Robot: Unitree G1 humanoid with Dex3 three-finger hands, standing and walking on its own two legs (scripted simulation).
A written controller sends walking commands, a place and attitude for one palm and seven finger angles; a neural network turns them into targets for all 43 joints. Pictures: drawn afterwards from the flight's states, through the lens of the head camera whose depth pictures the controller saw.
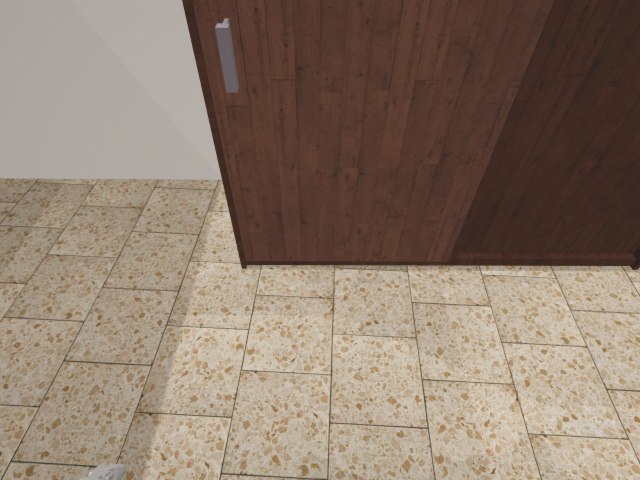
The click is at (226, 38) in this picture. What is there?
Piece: wardrobe's sliding door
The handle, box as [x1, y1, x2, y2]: [215, 18, 238, 92]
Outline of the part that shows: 225,18 222,23 217,23 215,30 226,92 237,92 238,83 228,18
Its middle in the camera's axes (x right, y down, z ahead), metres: -0.22 -0.43 +0.91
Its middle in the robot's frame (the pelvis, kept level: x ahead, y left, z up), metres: +0.98 +0.27 +0.09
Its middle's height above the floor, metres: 0.86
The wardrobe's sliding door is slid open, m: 0.00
